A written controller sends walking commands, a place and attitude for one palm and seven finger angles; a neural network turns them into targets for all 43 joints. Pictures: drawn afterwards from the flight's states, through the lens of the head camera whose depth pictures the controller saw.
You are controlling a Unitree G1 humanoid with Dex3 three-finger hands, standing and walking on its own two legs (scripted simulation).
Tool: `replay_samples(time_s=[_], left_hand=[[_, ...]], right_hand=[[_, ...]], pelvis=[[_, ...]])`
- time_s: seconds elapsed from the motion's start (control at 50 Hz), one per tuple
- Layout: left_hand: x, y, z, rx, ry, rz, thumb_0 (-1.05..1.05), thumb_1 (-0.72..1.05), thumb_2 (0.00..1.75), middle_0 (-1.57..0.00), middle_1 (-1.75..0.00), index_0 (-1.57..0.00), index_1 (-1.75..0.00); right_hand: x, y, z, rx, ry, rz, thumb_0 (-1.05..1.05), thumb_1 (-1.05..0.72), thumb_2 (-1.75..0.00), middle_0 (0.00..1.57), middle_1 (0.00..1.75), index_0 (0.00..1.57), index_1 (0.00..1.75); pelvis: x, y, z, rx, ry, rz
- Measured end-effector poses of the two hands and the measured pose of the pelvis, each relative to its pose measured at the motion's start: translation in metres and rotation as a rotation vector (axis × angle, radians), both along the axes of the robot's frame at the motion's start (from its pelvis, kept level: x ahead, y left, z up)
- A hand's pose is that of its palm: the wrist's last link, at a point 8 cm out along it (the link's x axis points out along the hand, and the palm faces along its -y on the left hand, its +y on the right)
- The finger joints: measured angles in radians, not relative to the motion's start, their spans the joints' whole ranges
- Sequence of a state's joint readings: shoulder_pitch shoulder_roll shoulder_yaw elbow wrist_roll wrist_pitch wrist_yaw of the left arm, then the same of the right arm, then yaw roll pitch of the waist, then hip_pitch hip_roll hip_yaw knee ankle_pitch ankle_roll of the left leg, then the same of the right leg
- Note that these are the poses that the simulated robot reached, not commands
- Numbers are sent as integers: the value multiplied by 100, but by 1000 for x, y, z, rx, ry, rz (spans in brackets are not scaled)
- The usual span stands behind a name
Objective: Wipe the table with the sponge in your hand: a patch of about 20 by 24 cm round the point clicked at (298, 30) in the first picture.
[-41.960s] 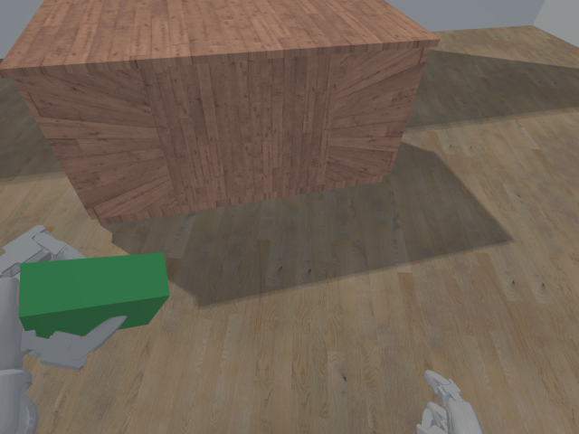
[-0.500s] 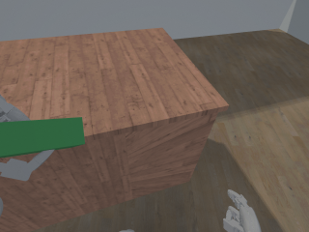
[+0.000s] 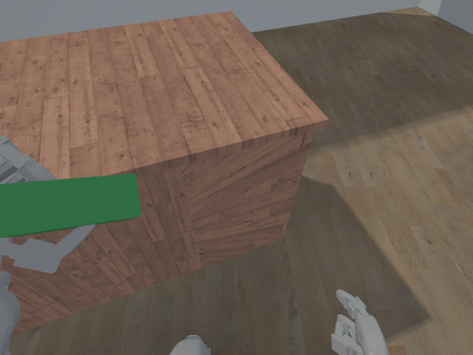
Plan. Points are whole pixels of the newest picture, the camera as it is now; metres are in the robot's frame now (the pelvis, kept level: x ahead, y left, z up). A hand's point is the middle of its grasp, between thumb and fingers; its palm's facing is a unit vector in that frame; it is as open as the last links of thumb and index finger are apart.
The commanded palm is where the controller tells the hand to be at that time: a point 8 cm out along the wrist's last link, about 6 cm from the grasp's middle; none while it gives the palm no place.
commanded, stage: step back with the hand held close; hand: left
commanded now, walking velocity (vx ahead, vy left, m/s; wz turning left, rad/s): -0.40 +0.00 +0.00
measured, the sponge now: (93, 204) +0.25 +0.20 +0.19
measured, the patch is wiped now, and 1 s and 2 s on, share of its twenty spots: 1.00 1.00 1.00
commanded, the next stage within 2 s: stop stepping back and stand still in 0.08 s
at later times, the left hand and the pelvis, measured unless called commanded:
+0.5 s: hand out of the picture +0.06 +0.23 +0.21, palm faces +0.47 -0.82 -0.32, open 8.9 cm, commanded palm +0.02 +0.27 +0.23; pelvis -0.13 -0.01 +0.00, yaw +2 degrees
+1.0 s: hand out of the picture +0.00 +0.21 +0.21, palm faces +0.45 -0.83 -0.33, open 8.9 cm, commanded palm -0.05 +0.26 +0.23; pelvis -0.20 -0.03 +0.01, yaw +2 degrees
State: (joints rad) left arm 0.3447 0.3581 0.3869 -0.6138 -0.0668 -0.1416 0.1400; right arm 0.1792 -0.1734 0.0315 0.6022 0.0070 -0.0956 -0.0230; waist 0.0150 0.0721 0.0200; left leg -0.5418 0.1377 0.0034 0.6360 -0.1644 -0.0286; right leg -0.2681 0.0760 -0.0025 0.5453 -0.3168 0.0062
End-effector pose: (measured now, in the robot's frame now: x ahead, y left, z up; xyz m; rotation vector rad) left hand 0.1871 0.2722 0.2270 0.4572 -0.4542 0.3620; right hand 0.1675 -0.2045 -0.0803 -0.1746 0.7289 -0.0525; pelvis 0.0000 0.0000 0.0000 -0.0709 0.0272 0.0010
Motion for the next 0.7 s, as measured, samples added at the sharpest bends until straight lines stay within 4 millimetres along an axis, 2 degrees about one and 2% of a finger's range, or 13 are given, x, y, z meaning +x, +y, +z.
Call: replay_samples(time_s=[0.06,0.1,0.18,0.24,0.3,0.36,0.42,0.5,0.54,0.6,0.7], left_hand=[[-12,-19,0,10,31,-87,-2,-44,110,-84,-143,-87,-147],[-24,-23,0,29,58,-115,-2,-45,110,-84,-143,-87,-147],[-48,-15,-3,49,88,-111,-2,-45,110,-84,-143,-87,-147],[-68,-2,-6,56,49,-89,-2,-45,110,-84,-143,-87,-147],[-92,12,-9,39,39,-27,-2,-45,110,-84,-143,-87,-147],[-117,17,-8,11,57,32,-2,-45,110,-84,-143,-87,-147],[-142,10,-4,-9,36,57,-2,-45,110,-84,-143,-87,-147],[-169,-3,-5,-19,2,53,-2,-45,110,-84,-143,-87,-147],[-178,-4,-6,-46,-8,44,-2,-45,110,-84,-143,-87,-147],[-188,0,-4,-68,-23,40,-2,-45,110,-84,-143,-87,-147],[-199,7,-3,-59,-53,25,-2,-45,110,-84,-143,-87,-147]], right_hand=[[-20,-15,6,-7,30,-49,1,-90,-90,20,30,20,30],[-33,-25,15,-27,37,-87,1,-90,-90,20,30,20,30],[-54,-42,30,-88,9,-132,1,-90,-90,20,30,20,30],[-68,-50,29,-150,-19,-135,1,-90,-90,20,30,20,29],[-87,-48,32,-149,-23,-136,1,-90,-90,20,30,20,29],[-109,-40,34,-111,-55,-112,1,-90,-90,20,30,20,29],[-131,-32,28,-63,-65,-82,1,-90,-90,20,30,20,29],[-152,-29,7,-44,-25,-31,1,-90,-90,20,30,20,30],[-163,-29,3,-52,16,-17,1,-90,-90,20,30,20,30],[-179,-31,8,-61,35,-28,1,-90,-90,20,30,20,30],[-197,-34,18,-101,-53,-71,1,-90,-90,20,30,20,30]], pelvis=[[-14,-5,7,29,6,-2],[-22,-7,12,60,19,-17],[-43,-5,13,77,37,-12],[-64,3,3,47,42,16],[-86,3,3,78,15,5],[-102,-1,7,72,-7,6],[-114,-5,7,67,-25,15],[-133,-12,-1,51,-50,35],[-142,-12,1,50,-57,41],[-154,-12,6,66,-53,35],[-175,-4,0,45,-43,21]])
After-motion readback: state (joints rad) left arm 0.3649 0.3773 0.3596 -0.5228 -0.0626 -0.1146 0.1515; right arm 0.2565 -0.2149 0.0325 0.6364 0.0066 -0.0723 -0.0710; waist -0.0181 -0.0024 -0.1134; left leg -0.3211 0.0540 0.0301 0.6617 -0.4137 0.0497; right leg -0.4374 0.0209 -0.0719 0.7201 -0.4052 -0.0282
